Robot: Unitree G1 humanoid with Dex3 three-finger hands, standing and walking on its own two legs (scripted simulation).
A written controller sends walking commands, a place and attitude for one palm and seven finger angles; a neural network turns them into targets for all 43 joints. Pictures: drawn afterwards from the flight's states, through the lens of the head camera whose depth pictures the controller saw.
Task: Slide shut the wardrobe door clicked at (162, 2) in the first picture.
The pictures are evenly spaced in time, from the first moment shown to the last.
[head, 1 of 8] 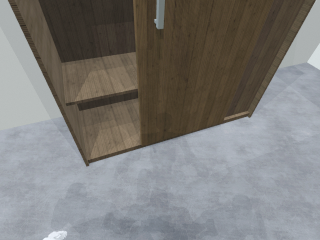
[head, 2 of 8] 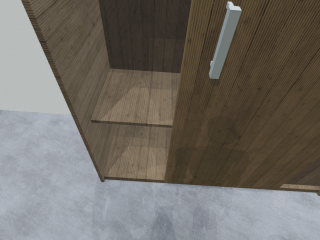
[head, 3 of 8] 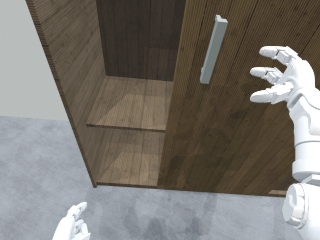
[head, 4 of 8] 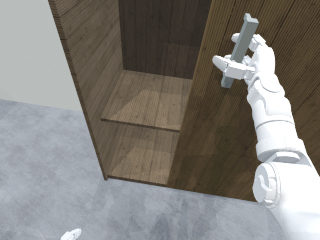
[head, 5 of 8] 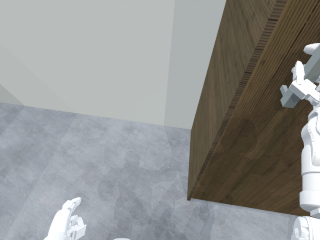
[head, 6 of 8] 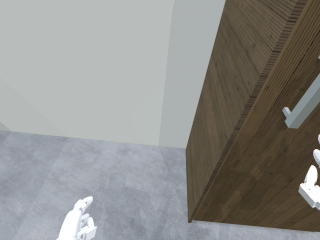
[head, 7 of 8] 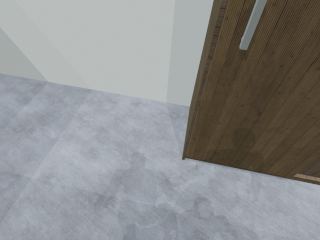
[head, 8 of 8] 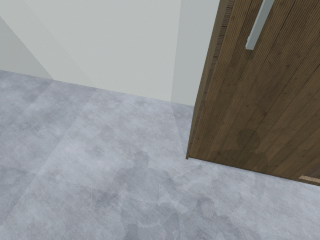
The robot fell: no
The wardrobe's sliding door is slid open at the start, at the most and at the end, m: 0.39 0.39 0.00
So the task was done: yes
